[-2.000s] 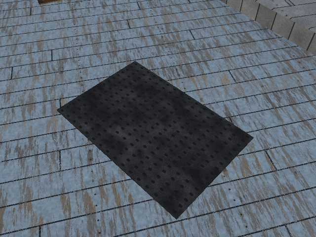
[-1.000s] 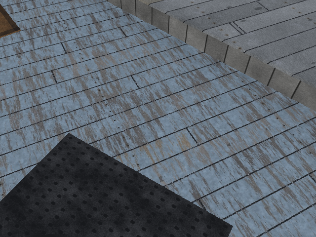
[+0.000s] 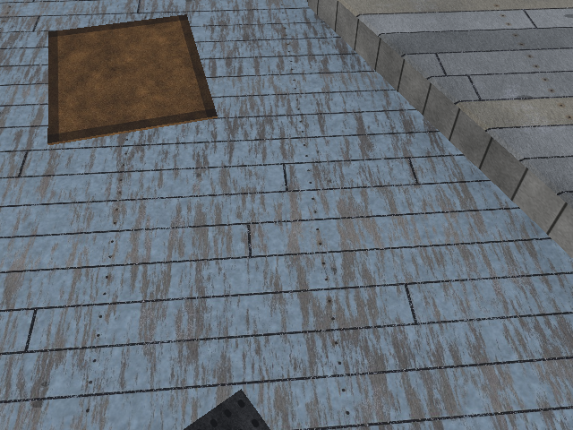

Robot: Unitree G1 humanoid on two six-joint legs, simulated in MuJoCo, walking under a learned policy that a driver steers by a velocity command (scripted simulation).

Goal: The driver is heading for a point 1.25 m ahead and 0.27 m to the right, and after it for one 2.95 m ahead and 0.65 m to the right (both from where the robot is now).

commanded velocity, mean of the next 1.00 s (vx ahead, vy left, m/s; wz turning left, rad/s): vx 0.28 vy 0.00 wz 0.01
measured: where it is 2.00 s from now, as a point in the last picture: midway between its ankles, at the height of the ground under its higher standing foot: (315, 390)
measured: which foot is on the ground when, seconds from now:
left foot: down 0.00-0.20, up 0.22-0.66, down 0.68-1.00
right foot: up 0.00-0.18, down 0.20-0.68, up 0.70-0.90, down 0.92-1.00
